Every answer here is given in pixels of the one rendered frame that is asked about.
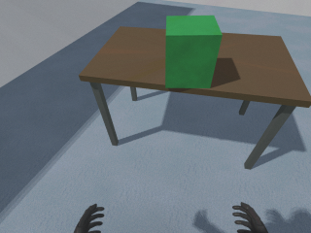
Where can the left robot hand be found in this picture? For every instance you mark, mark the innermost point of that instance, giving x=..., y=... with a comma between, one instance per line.
x=85, y=223

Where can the table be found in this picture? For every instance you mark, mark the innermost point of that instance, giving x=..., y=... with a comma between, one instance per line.
x=249, y=67

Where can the carton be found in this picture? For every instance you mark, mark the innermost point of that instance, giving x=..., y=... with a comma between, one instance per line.
x=192, y=45

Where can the right robot hand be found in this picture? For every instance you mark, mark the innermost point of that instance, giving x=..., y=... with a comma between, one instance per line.
x=254, y=222

